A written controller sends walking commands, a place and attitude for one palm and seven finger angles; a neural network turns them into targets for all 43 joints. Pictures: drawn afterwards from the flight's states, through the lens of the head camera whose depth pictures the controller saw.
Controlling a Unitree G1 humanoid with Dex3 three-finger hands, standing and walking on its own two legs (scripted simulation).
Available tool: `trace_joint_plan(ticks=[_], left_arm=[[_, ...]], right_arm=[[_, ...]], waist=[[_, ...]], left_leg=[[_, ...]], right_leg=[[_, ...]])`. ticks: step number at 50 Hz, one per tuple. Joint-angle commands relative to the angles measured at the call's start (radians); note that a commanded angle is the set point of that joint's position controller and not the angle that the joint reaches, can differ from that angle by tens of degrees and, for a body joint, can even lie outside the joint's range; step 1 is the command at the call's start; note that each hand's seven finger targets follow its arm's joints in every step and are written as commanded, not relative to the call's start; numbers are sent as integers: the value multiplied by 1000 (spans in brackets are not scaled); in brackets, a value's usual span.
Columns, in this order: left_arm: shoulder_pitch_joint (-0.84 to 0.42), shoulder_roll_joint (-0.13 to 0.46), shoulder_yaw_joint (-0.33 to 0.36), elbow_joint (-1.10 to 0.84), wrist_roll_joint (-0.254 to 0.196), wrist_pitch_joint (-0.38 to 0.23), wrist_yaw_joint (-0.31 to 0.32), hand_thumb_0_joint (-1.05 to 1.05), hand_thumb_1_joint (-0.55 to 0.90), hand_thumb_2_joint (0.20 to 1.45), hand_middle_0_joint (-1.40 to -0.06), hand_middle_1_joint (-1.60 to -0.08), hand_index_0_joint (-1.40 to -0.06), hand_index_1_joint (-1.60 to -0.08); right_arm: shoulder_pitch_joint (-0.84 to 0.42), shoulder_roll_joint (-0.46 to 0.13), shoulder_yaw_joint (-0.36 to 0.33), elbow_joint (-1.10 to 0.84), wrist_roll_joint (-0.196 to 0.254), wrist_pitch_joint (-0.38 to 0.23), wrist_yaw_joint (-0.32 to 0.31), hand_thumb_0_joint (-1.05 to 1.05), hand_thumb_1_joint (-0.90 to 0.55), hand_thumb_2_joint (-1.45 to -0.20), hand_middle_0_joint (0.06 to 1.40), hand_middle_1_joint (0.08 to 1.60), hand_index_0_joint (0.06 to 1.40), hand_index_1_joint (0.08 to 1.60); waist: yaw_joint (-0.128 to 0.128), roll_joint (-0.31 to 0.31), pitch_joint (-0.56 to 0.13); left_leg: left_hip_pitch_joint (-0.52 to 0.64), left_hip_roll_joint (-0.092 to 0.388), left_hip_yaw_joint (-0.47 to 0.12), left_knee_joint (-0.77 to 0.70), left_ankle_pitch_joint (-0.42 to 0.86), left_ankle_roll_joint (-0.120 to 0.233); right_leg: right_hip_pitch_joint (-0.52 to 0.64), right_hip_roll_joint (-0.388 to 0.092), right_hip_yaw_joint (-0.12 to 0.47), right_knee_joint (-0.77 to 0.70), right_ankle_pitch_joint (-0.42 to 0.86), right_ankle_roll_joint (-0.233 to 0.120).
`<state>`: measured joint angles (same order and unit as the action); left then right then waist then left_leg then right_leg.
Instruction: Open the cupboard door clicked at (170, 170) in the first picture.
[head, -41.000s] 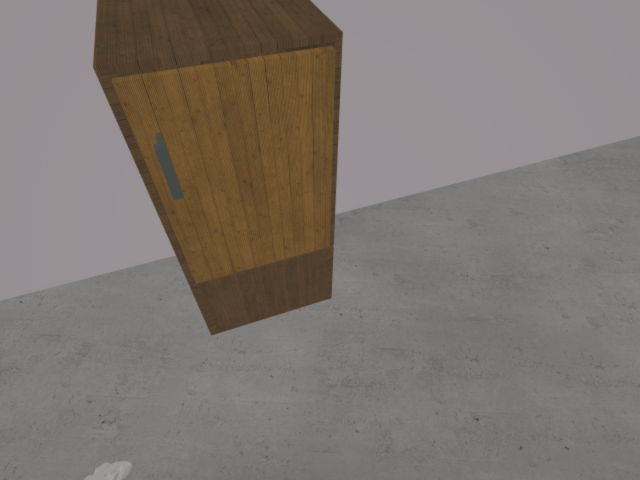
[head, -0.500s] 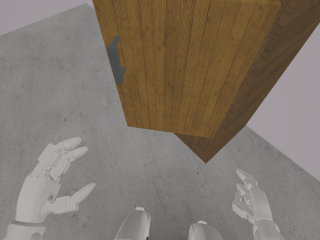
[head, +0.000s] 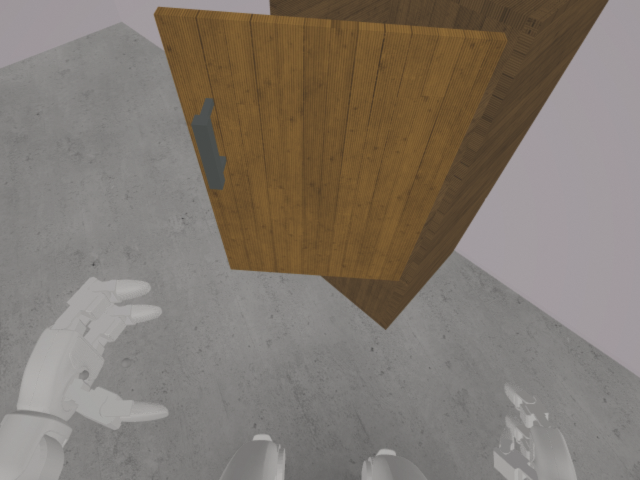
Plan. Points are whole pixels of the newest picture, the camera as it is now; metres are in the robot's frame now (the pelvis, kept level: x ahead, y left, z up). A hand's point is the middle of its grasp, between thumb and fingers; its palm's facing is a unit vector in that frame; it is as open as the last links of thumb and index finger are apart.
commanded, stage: raise the hand with hooked fingers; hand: left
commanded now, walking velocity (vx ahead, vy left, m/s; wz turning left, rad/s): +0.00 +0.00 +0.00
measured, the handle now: (212, 145) +0.55 +0.19 +0.06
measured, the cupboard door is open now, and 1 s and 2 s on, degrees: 39 39 39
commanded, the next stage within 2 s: move the hooked fingers beside the handle in 0.94 s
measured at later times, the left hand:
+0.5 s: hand (61, 296) +0.29 +0.30 +0.08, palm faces +0.01 -1.00 -0.07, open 14.0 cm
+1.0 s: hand (76, 295) +0.29 +0.28 +0.08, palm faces +0.01 -1.00 -0.06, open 14.0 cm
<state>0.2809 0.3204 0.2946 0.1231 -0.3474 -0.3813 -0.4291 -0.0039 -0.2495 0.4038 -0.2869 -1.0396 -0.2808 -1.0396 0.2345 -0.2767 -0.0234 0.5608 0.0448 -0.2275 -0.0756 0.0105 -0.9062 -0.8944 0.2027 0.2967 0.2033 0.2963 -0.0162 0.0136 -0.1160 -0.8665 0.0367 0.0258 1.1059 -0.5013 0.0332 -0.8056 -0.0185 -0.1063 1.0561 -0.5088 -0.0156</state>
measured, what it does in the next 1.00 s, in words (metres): stands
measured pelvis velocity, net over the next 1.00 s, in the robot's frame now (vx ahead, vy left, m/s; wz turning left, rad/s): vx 0.01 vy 0.01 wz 0.00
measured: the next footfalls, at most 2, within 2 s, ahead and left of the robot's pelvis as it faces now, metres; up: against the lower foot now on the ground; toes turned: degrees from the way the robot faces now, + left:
none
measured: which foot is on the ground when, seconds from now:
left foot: down 0.00-1.00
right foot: down 0.00-1.00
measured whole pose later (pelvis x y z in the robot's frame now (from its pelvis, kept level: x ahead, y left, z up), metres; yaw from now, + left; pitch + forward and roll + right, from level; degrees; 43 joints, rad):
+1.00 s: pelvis +0.01 +0.01 +0.02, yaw +0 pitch +14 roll -2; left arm -0.01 0.42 0.43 0.42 -0.36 -0.31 -0.51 -0.01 -0.50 0.30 -0.31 -1.20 -0.30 -1.20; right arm 0.28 -0.28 0.03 0.55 0.04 -0.19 -0.07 0.01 -0.90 -0.89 0.21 0.30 0.21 0.30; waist -0.01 0.03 -0.10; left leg -0.77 0.02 0.04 0.98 -0.45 0.04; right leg -0.71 -0.02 -0.09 0.93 -0.45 0.00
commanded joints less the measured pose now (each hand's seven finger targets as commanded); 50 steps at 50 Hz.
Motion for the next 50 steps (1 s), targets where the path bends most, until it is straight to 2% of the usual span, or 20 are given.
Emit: trace_joint_plan(ticks=[1,5,9,11,13,15,18,21,22,24,26,28,30,33,35,38,41,45,48,50], left_arm=[[-80,206,177,-216,-46,-73,65,0,-477,310,-298,-1185,-298,-1185],[-144,174,118,-25,-22,5,35,0,-500,300,-300,-1200,-300,-1200],[-261,226,117,-11,-15,46,-31,0,-500,300,-300,-1200,-300,-1200],[-365,280,151,-58,-22,29,-43,0,-500,300,-300,-1200,-300,-1200],[-403,309,190,-79,-36,-4,-39,0,-500,300,-300,-1200,-300,-1200],[-437,349,227,-55,-41,-31,-32,0,-500,300,-300,-1200,-300,-1200],[-441,345,232,29,-34,-34,-40,0,-500,300,-300,-1200,-300,-1200],[-449,359,229,94,-26,10,-70,0,-500,300,-300,-1200,-300,-1200],[-456,367,230,107,-28,27,-80,0,-500,300,-300,-1200,-300,-1200],[-415,335,204,121,-32,56,-101,0,-500,300,-300,-1200,-300,-1200],[-381,314,198,127,-48,68,-112,0,-500,300,-300,-1200,-300,-1200],[-398,324,211,111,-55,57,-105,0,-500,300,-300,-1200,-300,-1200],[-424,356,238,86,-54,26,-82,0,-500,300,-300,-1200,-300,-1200],[-437,346,246,89,-47,-8,-60,0,-500,300,-300,-1200,-300,-1200],[-458,361,245,77,-37,-24,-55,0,-500,300,-300,-1200,-300,-1200],[-451,360,231,37,-25,-31,-62,0,-500,300,-300,-1200,-300,-1200],[-419,359,232,52,-25,-19,-70,0,-500,300,-300,-1200,-300,-1200],[-435,355,242,105,-46,8,-78,0,-500,300,-300,-1200,-300,-1200],[-436,328,225,134,-49,21,-83,0,-500,300,-300,-1200,-300,-1200],[-452,338,220,120,-43,15,-84,0,-500,300,-300,-1200,-300,-1200]], right_arm=[[-9,-115,-32,-148,-1,-42,4,0,-900,-900,200,300,200,300],[6,-141,-22,-155,4,-20,6,0,-900,-900,200,300,200,300],[21,-161,-18,-175,11,-22,-6,0,-900,-900,200,300,200,300],[19,-160,-12,-172,7,-26,-9,0,-900,-900,200,300,200,300],[20,-153,-11,-165,2,-34,-14,0,-900,-900,200,300,200,300],[25,-154,-5,-146,-4,-37,-16,0,-900,-900,200,300,200,300],[29,-155,-4,-134,-1,-33,-16,0,-900,-900,200,300,200,300],[41,-162,-5,-130,3,-27,-16,0,-900,-900,200,300,200,300],[44,-166,-7,-133,5,-24,-17,0,-900,-900,200,300,200,300],[45,-167,-12,-145,7,-25,-13,0,-900,-900,200,300,200,300],[54,-168,-16,-150,7,-28,-7,0,-900,-900,200,300,200,300],[57,-174,-20,-152,3,-27,-3,0,-900,-900,200,300,200,300],[61,-174,-23,-142,-2,-29,1,0,-900,-900,200,300,200,300],[69,-170,-25,-141,-7,-22,5,0,-900,-900,200,300,200,300],[71,-171,-24,-132,-7,-19,5,0,-900,-900,200,300,200,300],[71,-165,-24,-135,-8,-18,5,0,-900,-900,200,300,200,300],[73,-164,-24,-130,-5,-14,4,0,-900,-900,200,300,200,300],[56,-165,-17,-133,-1,-7,-4,0,-900,-900,200,300,200,300],[51,-163,-16,-139,3,-4,-9,0,-900,-900,200,300,200,300],[54,-164,-16,-137,0,-7,-9,0,-900,-900,200,300,200,300]], waist=[[33,111,-249],[-7,52,-108],[-15,28,-167],[-7,84,-216],[-1,83,-247],[5,86,-231],[6,104,-215],[8,139,-228],[11,124,-235],[15,118,-241],[16,71,-247],[13,39,-240],[14,52,-226],[9,57,-236],[10,94,-246],[9,155,-296],[4,115,-294],[0,76,-215],[-2,56,-218],[-1,58,-236]], left_leg=[[272,-20,-78,-220,344,-19],[204,-21,-89,-252,192,-19],[233,-22,-87,-262,177,-11],[276,-24,-89,-267,198,-14],[311,-22,-95,-268,231,-17],[307,-21,-99,-267,245,-21],[317,-16,-108,-289,233,-27],[341,-15,-101,-298,278,-28],[343,-14,-104,-303,293,-30],[356,-14,-101,-305,327,-28],[356,-16,-94,-296,375,-24],[339,-18,-93,-291,365,-23],[337,-18,-93,-285,376,-27],[344,-17,-92,-282,379,-28],[352,-16,-92,-279,378,-31],[411,-11,-96,-276,462,-37],[403,-8,-93,-270,472,-29],[334,-18,-85,-282,356,-22],[317,-24,-76,-280,323,-17],[323,-25,-75,-271,342,-15]], right_leg=[[133,42,26,-156,244,-13],[73,45,19,-196,137,-10],[102,40,32,-224,134,-5],[121,42,38,-219,143,-13],[130,45,38,-218,159,-14],[130,48,37,-213,164,-20],[114,45,30,-211,151,-19],[126,40,29,-222,184,-20],[136,40,26,-224,195,-19],[141,38,23,-230,215,-17],[159,43,23,-235,258,-15],[153,45,22,-234,261,-12],[151,47,24,-227,264,-16],[135,46,25,-218,257,-12],[137,44,30,-214,250,-16],[138,39,31,-212,281,-13],[151,44,32,-218,302,-10],[150,44,30,-234,264,-12],[155,43,34,-239,258,-8],[169,40,41,-235,277,-11]])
